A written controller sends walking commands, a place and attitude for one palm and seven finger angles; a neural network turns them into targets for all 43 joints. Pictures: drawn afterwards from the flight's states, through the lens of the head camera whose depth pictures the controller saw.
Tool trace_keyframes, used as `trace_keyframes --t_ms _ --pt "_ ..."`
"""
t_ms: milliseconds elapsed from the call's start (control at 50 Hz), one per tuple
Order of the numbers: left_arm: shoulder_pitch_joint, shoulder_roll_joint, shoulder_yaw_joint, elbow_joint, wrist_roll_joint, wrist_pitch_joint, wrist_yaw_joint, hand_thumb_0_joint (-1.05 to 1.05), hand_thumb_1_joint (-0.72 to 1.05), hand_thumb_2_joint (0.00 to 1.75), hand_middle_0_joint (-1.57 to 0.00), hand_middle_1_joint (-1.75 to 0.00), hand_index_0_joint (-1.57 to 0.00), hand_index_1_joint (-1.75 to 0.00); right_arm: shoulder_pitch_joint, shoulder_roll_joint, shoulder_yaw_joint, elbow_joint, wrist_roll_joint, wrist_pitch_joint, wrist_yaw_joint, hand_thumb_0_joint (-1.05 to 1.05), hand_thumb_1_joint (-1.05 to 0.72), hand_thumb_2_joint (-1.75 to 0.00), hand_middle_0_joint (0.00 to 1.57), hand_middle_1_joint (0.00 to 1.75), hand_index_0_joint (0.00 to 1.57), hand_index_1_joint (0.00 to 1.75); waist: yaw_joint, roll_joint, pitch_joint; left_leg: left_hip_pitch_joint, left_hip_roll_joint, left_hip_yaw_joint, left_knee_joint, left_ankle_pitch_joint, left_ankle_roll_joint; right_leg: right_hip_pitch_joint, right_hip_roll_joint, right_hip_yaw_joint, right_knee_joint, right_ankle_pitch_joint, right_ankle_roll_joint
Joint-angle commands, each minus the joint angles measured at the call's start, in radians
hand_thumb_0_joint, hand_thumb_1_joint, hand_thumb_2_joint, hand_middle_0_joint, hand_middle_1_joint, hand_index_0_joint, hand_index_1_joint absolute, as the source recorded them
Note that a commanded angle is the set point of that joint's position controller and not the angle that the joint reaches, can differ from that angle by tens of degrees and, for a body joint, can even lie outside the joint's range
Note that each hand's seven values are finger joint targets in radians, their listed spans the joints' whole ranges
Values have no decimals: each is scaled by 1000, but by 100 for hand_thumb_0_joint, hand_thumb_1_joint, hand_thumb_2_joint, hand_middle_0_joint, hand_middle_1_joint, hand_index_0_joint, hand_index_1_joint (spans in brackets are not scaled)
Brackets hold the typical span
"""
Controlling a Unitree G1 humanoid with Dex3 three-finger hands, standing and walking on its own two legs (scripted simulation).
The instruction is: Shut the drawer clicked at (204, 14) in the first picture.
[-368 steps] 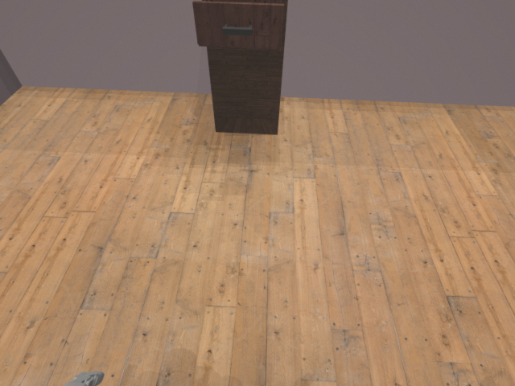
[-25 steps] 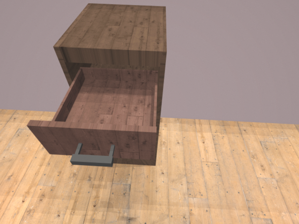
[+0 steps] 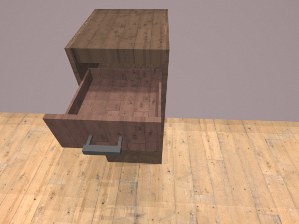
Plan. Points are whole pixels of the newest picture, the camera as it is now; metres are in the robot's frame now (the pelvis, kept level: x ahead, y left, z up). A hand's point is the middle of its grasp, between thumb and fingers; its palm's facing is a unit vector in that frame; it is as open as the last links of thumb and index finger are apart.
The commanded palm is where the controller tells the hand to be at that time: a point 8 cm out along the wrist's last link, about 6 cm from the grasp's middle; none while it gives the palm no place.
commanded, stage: come to a stop and stand still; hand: left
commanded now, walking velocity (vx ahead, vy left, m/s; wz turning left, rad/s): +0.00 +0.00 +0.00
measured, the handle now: (103, 144) +0.35 +0.17 +0.00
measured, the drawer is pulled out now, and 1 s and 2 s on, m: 0.30 0.30 0.30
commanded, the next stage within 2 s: look again from close up in 0.96 s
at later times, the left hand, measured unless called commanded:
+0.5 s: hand out of the picture +0.02 +0.16 -0.17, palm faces -0.01 -0.98 -0.20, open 7.3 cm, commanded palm none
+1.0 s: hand out of the picture +0.03 +0.14 -0.16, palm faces +0.01 -0.98 -0.21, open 7.3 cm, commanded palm none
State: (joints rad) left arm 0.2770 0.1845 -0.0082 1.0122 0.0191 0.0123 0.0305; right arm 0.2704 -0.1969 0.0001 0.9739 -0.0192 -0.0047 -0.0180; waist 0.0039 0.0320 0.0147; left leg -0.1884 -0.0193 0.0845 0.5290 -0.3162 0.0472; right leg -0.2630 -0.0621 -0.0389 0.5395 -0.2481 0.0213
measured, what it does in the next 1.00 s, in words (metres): stands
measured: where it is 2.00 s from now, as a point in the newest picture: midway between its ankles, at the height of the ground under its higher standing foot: outside the picture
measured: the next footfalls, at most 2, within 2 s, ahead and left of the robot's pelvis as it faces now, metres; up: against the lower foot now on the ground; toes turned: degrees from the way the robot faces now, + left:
none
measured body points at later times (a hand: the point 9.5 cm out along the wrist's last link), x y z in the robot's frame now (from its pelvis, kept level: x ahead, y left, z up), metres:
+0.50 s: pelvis +0.02 -0.01 +0.01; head +0.03 -0.03 +0.45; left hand +0.02 +0.21 -0.15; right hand +0.00 -0.23 -0.16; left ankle -0.02 +0.09 -0.73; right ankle +0.03 -0.14 -0.73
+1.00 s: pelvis +0.03 -0.03 +0.01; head +0.04 -0.04 +0.46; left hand +0.03 +0.20 -0.15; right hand +0.03 -0.24 -0.16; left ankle -0.02 +0.09 -0.73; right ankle +0.03 -0.14 -0.73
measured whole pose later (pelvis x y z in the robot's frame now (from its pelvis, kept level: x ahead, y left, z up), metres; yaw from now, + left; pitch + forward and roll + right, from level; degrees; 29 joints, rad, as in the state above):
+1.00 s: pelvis +0.03 -0.03 +0.01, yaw +0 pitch -1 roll +1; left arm 0.28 0.15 -0.02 1.11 0.01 -0.01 0.03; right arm 0.28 -0.15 0.03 1.13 -0.01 -0.02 -0.03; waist 0.00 0.02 0.04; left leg -0.08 0.01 0.08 0.40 -0.29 0.00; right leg -0.18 -0.03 -0.05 0.47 -0.26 -0.01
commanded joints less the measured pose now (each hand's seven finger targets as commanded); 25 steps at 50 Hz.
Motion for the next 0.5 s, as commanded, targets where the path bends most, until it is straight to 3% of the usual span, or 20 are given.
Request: trace_keyframes --t_ms 0,60,160,280,480 --pt "33 99 14 -51 1 -13 2 0 90 90 -20 -30 -20 -30 28 -111 -15 -50 2 -15 8 0 -90 -90 20 30 20 30 4 -39 116 -166 128 -174 -254 -142 8 4 -21 69 -94 -93 -55" --pt "35 104 14 -49 0 -13 -1 0 90 90 -20 -30 -20 -30 35 -115 -11 -36 1 -16 8 0 -90 -90 20 30 20 30 5 -19 112 -162 128 -173 -271 -149 8 8 -21 70 -94 -88 -55" --pt "40 106 12 -34 -4 -23 -1 0 90 90 -20 -30 -20 -30 63 -100 -3 -3 5 -22 7 0 -90 -90 20 30 20 30 0 -59 62 -97 113 -140 -227 -22 4 22 -41 89 -119 -49 -56" --pt "49 93 10 2 -8 -28 2 0 90 90 -20 -30 -20 -30 87 -80 3 47 8 -29 0 0 -90 -90 20 30 20 30 -3 -43 29 -32 115 -115 -192 129 -1 44 -49 83 -106 69 -57" --pt "61 72 7 57 -10 -33 8 0 90 90 -20 -30 -20 -30 99 -50 7 110 11 -30 -10 0 -90 -90 20 30 20 30 -4 -29 39 5 120 -94 -177 220 -11 67 -54 78 -104 176 -61"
